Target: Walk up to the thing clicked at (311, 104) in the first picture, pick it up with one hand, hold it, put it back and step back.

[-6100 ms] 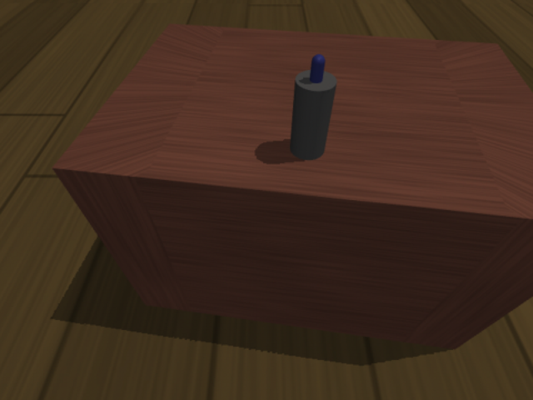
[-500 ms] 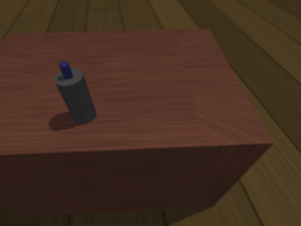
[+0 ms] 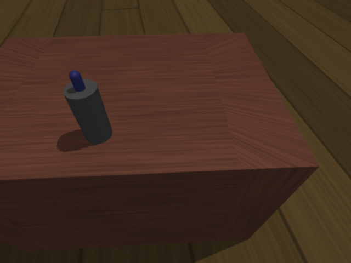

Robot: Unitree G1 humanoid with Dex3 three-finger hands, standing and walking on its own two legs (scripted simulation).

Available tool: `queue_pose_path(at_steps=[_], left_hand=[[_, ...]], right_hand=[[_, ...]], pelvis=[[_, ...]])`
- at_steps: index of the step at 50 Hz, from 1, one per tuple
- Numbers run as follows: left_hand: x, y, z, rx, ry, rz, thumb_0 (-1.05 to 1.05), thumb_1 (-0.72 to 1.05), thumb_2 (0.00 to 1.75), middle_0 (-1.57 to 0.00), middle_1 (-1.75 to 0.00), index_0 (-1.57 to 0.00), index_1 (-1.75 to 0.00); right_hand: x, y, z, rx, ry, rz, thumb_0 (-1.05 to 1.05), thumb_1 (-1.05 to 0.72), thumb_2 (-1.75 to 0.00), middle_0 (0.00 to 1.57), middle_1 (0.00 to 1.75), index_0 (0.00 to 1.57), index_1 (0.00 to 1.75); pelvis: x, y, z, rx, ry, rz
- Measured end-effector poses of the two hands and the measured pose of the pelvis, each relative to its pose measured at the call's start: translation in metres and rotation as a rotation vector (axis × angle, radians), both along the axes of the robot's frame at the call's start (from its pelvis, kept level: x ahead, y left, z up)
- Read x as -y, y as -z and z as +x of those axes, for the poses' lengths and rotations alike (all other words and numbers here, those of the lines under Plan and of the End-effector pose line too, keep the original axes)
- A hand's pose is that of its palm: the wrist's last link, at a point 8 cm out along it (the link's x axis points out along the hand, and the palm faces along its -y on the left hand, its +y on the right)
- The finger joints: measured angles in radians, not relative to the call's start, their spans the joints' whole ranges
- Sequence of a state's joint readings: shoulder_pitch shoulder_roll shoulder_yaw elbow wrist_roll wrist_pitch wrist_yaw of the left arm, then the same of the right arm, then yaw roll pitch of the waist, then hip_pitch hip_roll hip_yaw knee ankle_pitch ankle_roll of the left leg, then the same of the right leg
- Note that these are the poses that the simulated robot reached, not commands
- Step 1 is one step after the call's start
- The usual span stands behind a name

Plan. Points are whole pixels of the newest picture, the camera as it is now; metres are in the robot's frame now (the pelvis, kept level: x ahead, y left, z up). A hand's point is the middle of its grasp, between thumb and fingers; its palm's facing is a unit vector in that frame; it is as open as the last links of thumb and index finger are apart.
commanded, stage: stand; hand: left
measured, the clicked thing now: (88, 107) +0.49 +0.24 +0.08
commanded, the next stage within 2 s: rise first in 0.28 s
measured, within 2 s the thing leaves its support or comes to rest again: neither
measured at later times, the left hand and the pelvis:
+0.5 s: hand out of the picture +0.12 +0.24 -0.15, palm faces +0.07 -0.94 -0.32, open 8.3 cm; pelvis -0.01 +0.00 -0.01, yaw +0 degrees
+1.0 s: hand (54, 238) +0.19 +0.27 -0.03, palm faces +0.30 -0.88 -0.37, open 17.0 cm; pelvis +0.01 +0.01 -0.01, yaw +1 degrees
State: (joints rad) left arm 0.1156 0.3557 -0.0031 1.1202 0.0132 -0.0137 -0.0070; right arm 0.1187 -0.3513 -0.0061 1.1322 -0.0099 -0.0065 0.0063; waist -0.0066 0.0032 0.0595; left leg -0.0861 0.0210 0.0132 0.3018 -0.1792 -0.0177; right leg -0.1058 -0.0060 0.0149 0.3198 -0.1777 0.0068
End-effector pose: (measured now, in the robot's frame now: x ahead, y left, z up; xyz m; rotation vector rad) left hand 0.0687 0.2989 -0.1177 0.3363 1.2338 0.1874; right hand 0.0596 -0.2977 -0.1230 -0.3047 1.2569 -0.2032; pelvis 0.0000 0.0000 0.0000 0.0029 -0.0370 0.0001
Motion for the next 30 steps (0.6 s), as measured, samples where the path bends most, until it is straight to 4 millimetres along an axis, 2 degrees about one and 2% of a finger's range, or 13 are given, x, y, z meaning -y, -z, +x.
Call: queue_pose_path(at_steps=[21,25,30], left_hand=[[0.001,0.000,0.005,0.024,-0.005,-0.004,0.01,0.90,0.89,-0.19,-0.30,-0.20,-0.29],[0.011,-0.005,0.036,0.206,-0.040,-0.025,0.01,0.80,0.79,-0.14,-0.22,-0.14,-0.22],[0.011,-0.019,0.073,0.373,-0.072,-0.016,0.01,0.56,0.55,-0.10,-0.14,-0.10,-0.14]], right_hand=[[-0.001,-0.001,0.005,0.028,0.011,-0.001,0.01,-0.90,-0.89,0.20,0.29,0.20,0.29],[-0.012,-0.005,0.038,0.215,0.038,0.012,0.01,-0.80,-0.80,0.14,0.22,0.15,0.21],[-0.020,-0.012,0.077,0.345,0.051,0.009,0.01,-0.55,-0.55,0.09,0.13,0.10,0.13]], pelvis=[[-0.001,0.001,0.000,-0.012,-0.004,-0.002],[-0.003,0.006,-0.010,-0.034,-0.006,-0.002],[-0.004,0.009,-0.014,-0.077,-0.008,-0.004]])
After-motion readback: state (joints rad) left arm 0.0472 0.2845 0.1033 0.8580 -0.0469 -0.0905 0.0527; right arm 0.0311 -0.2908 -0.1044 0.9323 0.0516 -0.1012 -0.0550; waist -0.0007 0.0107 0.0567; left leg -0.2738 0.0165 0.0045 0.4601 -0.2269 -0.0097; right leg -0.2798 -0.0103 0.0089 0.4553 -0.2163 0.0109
